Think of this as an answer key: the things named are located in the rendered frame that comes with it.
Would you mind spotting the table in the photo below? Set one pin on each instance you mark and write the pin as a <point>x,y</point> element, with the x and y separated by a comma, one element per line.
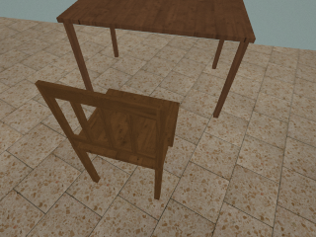
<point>207,19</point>

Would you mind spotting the chair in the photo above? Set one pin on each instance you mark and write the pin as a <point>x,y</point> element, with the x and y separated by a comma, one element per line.
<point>124,126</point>

